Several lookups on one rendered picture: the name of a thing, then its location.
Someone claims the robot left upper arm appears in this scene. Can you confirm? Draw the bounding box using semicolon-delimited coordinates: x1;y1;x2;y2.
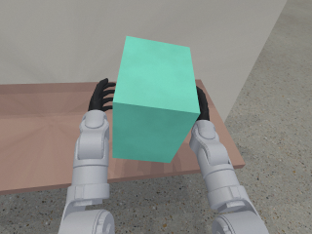
58;209;115;234

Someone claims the robot right upper arm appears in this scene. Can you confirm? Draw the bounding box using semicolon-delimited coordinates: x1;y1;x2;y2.
212;211;268;234

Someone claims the left robot forearm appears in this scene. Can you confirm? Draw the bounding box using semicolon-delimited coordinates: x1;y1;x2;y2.
58;109;110;234

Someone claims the carton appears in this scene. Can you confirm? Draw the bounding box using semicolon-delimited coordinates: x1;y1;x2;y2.
112;36;201;163

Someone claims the right robot forearm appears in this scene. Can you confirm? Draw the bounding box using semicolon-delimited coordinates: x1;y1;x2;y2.
189;120;269;234

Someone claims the robot right hand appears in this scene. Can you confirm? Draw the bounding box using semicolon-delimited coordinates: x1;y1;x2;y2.
196;86;210;121

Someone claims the robot left hand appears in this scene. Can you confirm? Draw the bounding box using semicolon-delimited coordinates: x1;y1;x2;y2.
88;78;116;112

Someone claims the table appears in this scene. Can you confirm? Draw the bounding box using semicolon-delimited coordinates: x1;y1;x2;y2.
0;79;246;195

